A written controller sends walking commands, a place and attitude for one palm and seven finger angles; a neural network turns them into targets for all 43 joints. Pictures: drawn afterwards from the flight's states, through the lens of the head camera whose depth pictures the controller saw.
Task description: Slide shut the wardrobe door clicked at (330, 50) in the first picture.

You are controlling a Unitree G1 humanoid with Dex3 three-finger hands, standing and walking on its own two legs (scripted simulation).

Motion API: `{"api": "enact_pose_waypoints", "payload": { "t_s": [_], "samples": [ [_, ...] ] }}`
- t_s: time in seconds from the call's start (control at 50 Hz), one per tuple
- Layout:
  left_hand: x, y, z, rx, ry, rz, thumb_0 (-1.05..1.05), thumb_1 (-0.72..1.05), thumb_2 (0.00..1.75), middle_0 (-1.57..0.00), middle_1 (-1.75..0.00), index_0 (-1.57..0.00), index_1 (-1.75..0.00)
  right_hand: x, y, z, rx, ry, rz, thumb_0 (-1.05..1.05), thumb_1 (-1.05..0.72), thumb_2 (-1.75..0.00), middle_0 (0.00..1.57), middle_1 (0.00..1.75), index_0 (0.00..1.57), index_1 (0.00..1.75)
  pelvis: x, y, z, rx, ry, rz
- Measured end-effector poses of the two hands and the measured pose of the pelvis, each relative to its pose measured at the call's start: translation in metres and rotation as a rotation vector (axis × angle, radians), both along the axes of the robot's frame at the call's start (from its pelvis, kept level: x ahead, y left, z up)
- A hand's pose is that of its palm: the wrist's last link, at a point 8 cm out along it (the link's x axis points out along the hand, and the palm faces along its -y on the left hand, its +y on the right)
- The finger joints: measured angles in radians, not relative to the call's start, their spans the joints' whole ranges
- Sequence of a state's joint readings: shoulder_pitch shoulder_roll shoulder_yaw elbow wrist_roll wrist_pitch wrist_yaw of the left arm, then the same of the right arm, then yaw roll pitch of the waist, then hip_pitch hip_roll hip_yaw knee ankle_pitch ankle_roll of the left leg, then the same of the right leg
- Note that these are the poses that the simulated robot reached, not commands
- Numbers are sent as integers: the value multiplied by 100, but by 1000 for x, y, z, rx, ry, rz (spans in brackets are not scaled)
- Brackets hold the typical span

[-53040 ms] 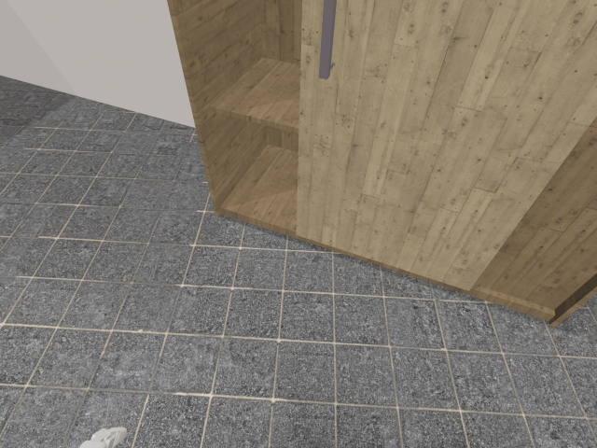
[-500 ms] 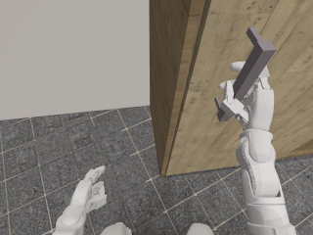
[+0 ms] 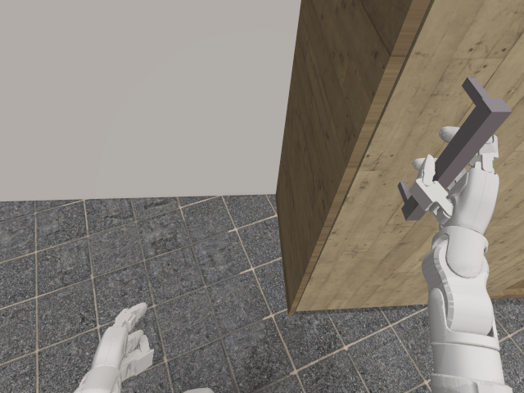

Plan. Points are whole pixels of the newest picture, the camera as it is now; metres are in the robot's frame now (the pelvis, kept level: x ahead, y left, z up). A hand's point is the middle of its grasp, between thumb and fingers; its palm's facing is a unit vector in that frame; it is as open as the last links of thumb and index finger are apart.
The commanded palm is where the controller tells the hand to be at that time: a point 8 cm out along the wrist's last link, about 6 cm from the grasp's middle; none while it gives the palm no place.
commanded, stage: step sideways, sliding the door along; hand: right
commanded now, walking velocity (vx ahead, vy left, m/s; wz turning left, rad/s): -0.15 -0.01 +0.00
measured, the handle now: (438, 158) +0.40 -0.25 +0.15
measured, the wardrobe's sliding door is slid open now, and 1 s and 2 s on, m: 0.00 0.00 0.00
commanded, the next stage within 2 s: stop walking and hold the door there in 0.54 s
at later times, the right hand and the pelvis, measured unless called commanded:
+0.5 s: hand (423, 187) +0.35 -0.21 +0.15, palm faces +0.31 +0.95 -0.04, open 6.6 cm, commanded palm +0.31 -0.17 +0.15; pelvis +0.01 -0.06 +0.01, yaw +0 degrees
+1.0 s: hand (428, 189) +0.34 -0.22 +0.14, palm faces +0.26 +0.95 -0.19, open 6.5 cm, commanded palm +0.31 -0.24 +0.14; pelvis +0.02 -0.05 +0.01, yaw +5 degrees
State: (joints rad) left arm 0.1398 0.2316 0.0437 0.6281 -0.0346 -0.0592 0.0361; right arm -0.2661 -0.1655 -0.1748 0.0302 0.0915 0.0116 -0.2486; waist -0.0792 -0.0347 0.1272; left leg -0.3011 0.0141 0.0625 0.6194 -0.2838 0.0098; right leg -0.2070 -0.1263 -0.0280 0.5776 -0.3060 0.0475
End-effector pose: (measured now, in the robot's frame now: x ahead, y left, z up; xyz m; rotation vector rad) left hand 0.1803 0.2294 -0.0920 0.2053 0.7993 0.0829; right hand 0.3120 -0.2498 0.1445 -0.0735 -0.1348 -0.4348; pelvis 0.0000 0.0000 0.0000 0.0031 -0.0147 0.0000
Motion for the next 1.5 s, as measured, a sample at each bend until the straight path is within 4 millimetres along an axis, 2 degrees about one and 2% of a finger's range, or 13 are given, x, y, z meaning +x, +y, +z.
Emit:
{"api": "enact_pose_waypoints", "payload": {
  "t_s": [0.16,0.34,0.48,0.58,0.68,0.74,0.8,0.92,1.04,1.14,1.26,1.36,1.5],
  "samples": [
    [10,-30,12,-31,-58,-57,1,90,90,-20,-30,-20,-29,-1,-1,0,4,5,27,1,-76,-81,37,140,11,140,0,-12,3,12,-13,9],
    [23,-77,20,-55,-84,-94,1,90,90,-20,-30,-20,-30,-2,-4,1,14,22,90,1,-78,-82,34,140,11,138,-2,-41,8,7,-9,5],
    [32,-112,17,-92,-69,-154,1,90,90,-20,-30,-21,-30,-2,-5,1,7,20,121,1,-78,-82,33,140,9,138,8,-56,7,14,-14,-1],
    [38,-124,14,-109,-50,-163,1,90,90,-20,-30,-21,-30,-3,-8,1,-11,15,151,0,-78,-82,33,140,8,137,15,-63,8,17,-9,4],
    [39,-119,13,-122,-41,-150,1,90,90,-20,-30,-21,-30,-2,-11,0,-47,10,175,-1,-77,-82,35,140,8,136,20,-58,10,15,-11,16],
    [36,-102,10,-128,-38,-99,1,90,90,-20,-30,-21,-30,-1,-17,2,-151,28,205,-4,-72,-82,38,140,13,136,24,-50,7,19,-15,21],
    [30,-80,7,-110,-47,-41,1,90,90,-20,-30,-21,-30,-1,-19,4,-186,47,196,-5,-70,-81,40,140,17,137,24,-44,5,12,-8,27],
    [2,-34,10,-2,-55,96,1,90,90,-20,-30,-21,-30,-1,-17,4,-153,42,183,-4,-70,-82,44,140,19,135,21,-47,3,-10,-8,69],
    [-28,-14,19,32,-62,183,1,90,90,-20,-30,-20,-29,-2,-15,5,-134,58,170,-3,-71,-82,43,139,19,135,18,-44,8,-13,-6,95],
    [-49,-11,20,45,-42,219,1,90,90,-20,-30,-20,-29,-2,-16,5,-132,63,179,-3,-71,-81,43,138,19,135,14,-45,11,-10,-4,104],
    [-64,-20,16,38,-16,236,1,90,90,-20,-30,-20,-29,-1,-18,5,-135,65,199,-3,-71,-80,44,138,20,137,11,-52,12,-9,-6,114],
    [-66,-34,13,20,-6,230,1,90,90,-20,-30,-20,-30,-1,-19,5,-135,64,216,-3,-71,-80,44,138,21,138,10,-60,13,-11,-6,120],
    [-57,-55,11,-4,-9,202,1,90,90,-20,-30,-21,-30,0,-20,5,-127,57,239,-3,-72,-80,45,139,22,138,10,-70,12,-12,-10,121]
  ]
}}
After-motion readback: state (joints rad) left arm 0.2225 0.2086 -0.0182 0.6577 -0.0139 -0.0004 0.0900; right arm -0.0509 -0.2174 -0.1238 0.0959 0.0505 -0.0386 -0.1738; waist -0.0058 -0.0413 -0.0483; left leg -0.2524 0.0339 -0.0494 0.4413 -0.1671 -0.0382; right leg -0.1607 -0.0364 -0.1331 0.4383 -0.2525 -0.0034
